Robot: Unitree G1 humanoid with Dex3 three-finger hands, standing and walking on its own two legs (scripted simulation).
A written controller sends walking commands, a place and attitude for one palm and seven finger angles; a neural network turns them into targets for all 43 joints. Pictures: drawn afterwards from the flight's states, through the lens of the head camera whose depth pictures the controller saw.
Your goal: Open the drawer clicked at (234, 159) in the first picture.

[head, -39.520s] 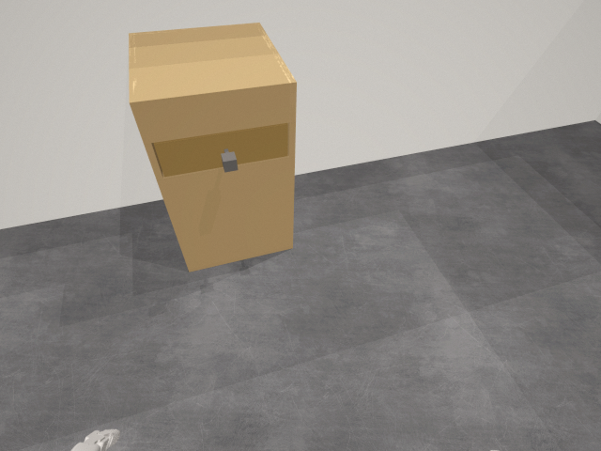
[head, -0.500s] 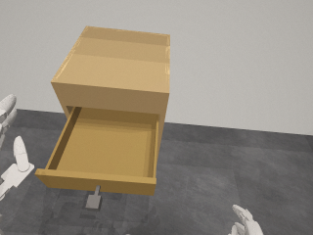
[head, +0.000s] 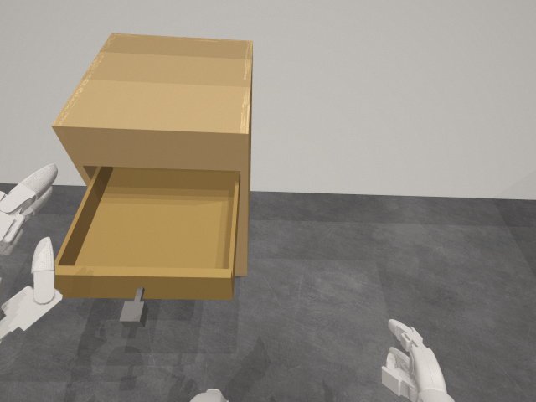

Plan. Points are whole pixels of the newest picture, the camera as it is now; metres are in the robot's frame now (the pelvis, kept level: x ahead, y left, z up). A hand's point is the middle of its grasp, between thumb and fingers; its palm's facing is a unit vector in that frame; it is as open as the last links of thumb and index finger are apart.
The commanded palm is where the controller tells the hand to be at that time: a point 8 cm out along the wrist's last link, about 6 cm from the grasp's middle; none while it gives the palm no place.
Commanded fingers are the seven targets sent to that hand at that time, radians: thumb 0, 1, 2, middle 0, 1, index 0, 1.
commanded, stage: step back with the hand held close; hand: left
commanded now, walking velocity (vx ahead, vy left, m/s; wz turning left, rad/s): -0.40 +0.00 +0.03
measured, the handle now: (136, 305) +0.32 +0.28 -0.21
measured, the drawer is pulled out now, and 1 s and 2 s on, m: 0.30 0.30 0.30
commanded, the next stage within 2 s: stop stepping back and stand still in 0.10 s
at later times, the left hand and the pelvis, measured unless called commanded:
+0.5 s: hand out of the picture +0.06 +0.19 +0.17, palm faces +0.37 -0.80 -0.47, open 7.4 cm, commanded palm +0.01 +0.23 +0.18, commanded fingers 0.00 0.90 0.90 -0.20 -0.30 -0.20 -0.30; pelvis -0.11 -0.05 +0.00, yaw +2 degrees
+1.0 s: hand out of the picture +0.04 +0.20 +0.16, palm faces +0.43 -0.79 -0.43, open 7.4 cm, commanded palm none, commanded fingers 0.00 0.90 0.90 -0.20 -0.30 -0.20 -0.30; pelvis -0.13 -0.06 +0.01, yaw +4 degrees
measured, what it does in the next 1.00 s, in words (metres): walks backwards: left foot, then left foot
